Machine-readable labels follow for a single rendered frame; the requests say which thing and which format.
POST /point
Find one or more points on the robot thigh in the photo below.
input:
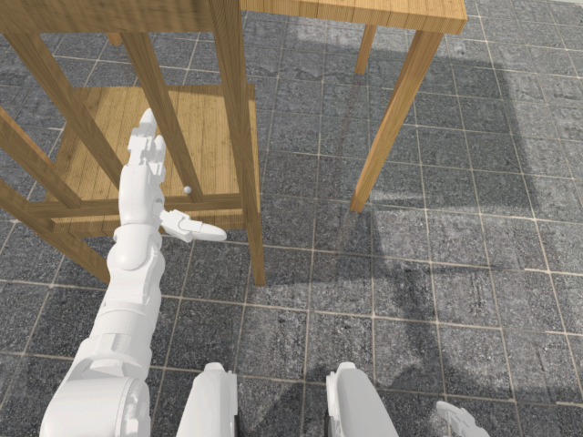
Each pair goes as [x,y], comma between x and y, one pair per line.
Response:
[211,405]
[352,398]

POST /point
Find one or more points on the left robot upper arm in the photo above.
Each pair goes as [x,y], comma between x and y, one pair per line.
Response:
[105,407]

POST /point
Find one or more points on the left robot forearm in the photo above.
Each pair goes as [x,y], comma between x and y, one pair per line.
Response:
[119,343]

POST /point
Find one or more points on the chair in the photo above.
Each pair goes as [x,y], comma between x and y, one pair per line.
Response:
[210,131]

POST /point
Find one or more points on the table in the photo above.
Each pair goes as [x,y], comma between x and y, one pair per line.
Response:
[430,18]

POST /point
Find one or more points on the robot left thigh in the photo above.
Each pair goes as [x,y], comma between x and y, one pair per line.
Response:
[211,405]

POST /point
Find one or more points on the robot right hand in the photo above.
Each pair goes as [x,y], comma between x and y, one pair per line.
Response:
[463,423]

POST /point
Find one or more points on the robot right thigh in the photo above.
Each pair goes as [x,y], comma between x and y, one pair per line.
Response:
[352,398]

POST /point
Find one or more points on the robot left hand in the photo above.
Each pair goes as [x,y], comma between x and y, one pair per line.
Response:
[139,188]

